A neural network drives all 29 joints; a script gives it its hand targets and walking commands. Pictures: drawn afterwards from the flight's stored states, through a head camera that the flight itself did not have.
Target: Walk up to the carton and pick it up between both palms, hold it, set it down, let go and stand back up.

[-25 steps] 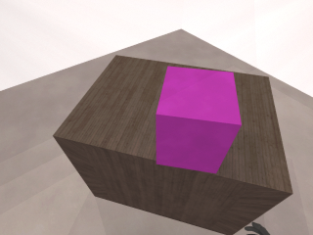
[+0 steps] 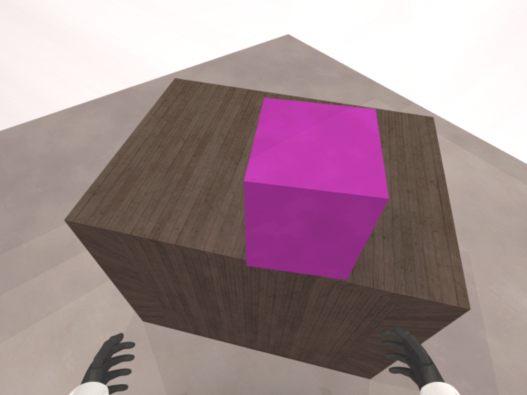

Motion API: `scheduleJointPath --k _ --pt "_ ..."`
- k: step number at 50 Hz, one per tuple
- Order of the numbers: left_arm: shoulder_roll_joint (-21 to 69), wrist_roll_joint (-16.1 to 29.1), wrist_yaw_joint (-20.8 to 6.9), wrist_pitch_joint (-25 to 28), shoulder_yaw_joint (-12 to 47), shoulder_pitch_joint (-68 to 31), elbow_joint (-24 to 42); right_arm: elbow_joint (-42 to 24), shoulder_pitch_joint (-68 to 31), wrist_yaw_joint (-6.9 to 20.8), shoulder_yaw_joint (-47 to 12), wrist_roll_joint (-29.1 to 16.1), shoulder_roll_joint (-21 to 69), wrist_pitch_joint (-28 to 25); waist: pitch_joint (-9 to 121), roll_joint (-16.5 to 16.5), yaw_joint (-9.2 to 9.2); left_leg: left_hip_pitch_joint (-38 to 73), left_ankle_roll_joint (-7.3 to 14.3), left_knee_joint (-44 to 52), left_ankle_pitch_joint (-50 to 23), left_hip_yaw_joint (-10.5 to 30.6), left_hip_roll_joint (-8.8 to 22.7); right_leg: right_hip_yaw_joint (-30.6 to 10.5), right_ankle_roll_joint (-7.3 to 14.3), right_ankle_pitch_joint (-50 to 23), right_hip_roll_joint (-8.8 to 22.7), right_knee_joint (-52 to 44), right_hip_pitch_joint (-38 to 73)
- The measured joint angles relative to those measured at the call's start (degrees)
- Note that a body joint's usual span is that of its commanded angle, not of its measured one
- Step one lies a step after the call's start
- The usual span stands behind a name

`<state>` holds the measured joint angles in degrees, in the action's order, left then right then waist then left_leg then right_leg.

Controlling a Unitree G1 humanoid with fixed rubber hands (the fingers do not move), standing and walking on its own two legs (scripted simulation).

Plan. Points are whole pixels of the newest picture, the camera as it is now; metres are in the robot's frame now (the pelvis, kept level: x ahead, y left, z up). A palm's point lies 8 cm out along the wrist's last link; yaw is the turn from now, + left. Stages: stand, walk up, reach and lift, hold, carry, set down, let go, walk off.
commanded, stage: reach and lift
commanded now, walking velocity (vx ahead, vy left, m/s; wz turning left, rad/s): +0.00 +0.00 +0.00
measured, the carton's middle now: (307, 192) +0.46 -0.07 +0.02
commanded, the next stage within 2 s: none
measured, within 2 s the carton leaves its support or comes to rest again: neither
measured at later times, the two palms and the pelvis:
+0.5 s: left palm (114, 355) +0.20 +0.24 -0.05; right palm (417, 344) +0.20 -0.22 -0.04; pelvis +0.05 +0.02 +0.02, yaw -1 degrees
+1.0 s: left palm (141, 332) +0.22 +0.20 -0.02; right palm (425, 339) +0.21 -0.22 -0.01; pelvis +0.04 +0.02 +0.02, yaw -2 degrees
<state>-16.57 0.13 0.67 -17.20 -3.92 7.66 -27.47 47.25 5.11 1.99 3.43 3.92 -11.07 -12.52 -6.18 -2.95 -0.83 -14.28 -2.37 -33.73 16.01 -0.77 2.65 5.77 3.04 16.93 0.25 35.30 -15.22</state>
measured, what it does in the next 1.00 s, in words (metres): stands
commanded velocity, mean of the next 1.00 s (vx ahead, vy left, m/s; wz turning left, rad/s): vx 0.00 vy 0.00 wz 0.00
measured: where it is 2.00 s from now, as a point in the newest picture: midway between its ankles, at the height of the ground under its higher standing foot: outside the picture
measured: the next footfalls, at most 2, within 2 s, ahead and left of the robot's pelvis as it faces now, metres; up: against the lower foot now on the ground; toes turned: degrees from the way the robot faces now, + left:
none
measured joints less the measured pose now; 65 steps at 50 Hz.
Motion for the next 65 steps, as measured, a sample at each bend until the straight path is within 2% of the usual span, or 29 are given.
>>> scheduleJointPath --k 9,15,23,30,41,56,65 --pt "2.94 -1.42 -0.09 2.23 0.61 2.89 0.20 -4.58 2.36 -0.21 -0.06 -2.11 -0.28 0.48 2.13 -0.54 -0.49 6.42 -0.02 7.84 -2.13 -0.65 0.35 -0.74 -0.20 -2.70 -0.95 -8.46 6.48" --pt "3.98 -1.07 0.57 6.83 2.37 6.13 2.03 -4.23 3.58 0.32 0.36 -3.30 -0.10 -1.92 3.03 0.14 -1.09 8.24 0.40 10.00 -2.12 -0.92 0.09 -1.10 -0.86 -3.32 -0.90 -11.60 8.71" --pt "4.86 -0.20 1.25 12.84 4.67 8.18 2.77 -3.91 4.76 0.63 1.12 -4.11 0.20 -5.49 4.21 1.08 -0.42 9.85 1.13 11.73 -1.75 -1.43 -0.30 -1.80 -1.76 -3.99 -0.74 -14.79 10.82" --pt "6.96 -0.84 2.45 17.71 6.24 9.28 3.51 -3.02 5.90 1.70 0.77 -7.20 -0.95 -8.48 4.72 1.94 -0.45 11.29 1.47 12.78 -1.54 -2.00 -0.34 -2.62 -2.18 -4.78 -0.87 -17.10 12.57" --pt "8.34 0.02 3.27 24.18 8.15 9.10 3.12 -6.36 6.78 1.48 0.49 -9.75 -0.43 -10.42 4.94 1.42 0.10 12.09 1.20 13.51 -2.23 -1.81 -0.15 -2.88 -1.82 -5.24 -1.24 -17.39 13.13" --pt "7.80 4.62 4.41 30.16 10.45 3.08 -0.84 -11.98 3.98 -0.75 1.49 -8.97 2.72 -7.66 5.71 1.33 0.78 10.41 0.90 12.69 -3.15 -1.62 -0.50 -3.26 -1.33 -4.37 -0.98 -13.30 9.91" --pt "8.29 5.95 5.68 34.45 11.61 -1.48 -3.42 -9.89 -0.89 -1.39 0.82 -10.66 3.06 -7.92 5.93 1.44 1.25 9.01 0.98 11.39 -2.50 -1.77 -0.57 -3.82 -1.46 -3.91 -0.99 -12.05 8.40"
